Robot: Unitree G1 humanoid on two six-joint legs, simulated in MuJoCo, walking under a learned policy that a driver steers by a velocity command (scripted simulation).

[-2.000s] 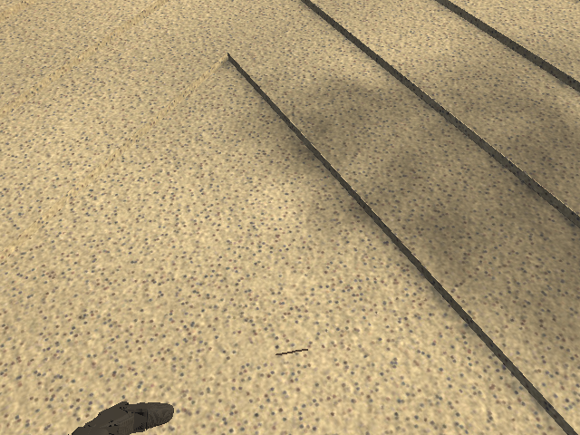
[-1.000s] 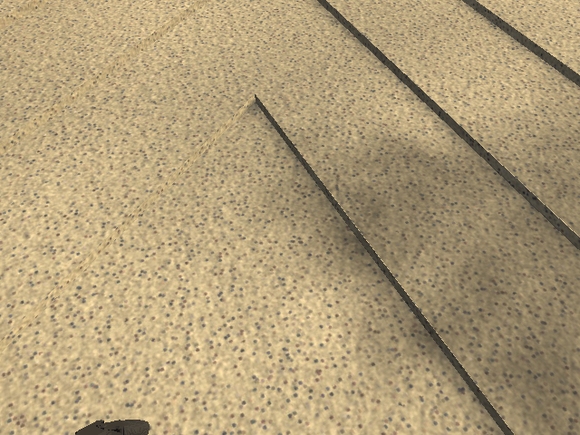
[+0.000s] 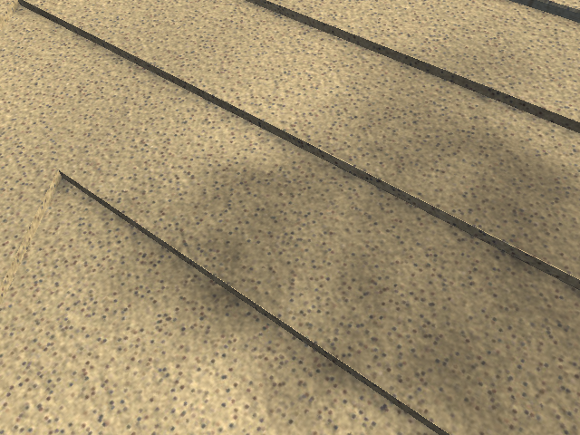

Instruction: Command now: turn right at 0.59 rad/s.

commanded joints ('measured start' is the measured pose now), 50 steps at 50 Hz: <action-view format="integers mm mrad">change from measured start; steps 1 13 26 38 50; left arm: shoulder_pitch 118 26 92 22 35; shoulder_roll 294 139 67 81 84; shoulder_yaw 71 9 -32 -25 -30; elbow -49 -56 6 78 178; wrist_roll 24 19 33 28 25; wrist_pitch -19 -67 -74 -61 -68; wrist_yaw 17 47 24 28 39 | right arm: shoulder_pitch -36 -49 15 9 24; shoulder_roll -57 -86 -174 -87 -79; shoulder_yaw -12 -29 -21 21 36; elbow -106 -90 -63 -35 28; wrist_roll -42 -8 -32 -20 -19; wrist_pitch -10 -11 -37 -45 -41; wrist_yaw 5 -11 20 15 19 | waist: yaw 22 22 75 -1 4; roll -336 -146 147 -13 -20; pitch -137 -141 -158 -82 -63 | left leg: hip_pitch -401 -285 241 133 124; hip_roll -103 -97 92 -59 -85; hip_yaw -56 -228 -359 -247 -229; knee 469 360 -147 -133 -151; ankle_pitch -434 -46 521 135 117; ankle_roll -46 -45 152 78 71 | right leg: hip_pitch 306 204 -18 65 97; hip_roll -371 -174 52 14 9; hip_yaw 523 342 198 219 216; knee -191 -237 -48 -118 -134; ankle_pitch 699 339 38 227 234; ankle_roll -311 -202 -33 -20 -12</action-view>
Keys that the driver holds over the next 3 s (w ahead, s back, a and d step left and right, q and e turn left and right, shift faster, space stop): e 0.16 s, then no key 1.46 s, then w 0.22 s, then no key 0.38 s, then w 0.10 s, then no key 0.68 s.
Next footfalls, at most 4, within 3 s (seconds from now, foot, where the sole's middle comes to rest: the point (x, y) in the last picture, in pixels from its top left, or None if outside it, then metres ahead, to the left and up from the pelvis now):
0.48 left None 0.08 0.12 -0.77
1.94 right None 0.10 -0.14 -0.77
2.26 left None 0.22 0.06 -0.77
2.66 right None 0.22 -0.18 -0.77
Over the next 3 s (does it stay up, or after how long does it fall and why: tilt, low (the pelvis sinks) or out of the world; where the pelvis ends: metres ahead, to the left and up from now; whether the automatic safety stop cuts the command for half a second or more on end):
stays up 0.21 -0.08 0.01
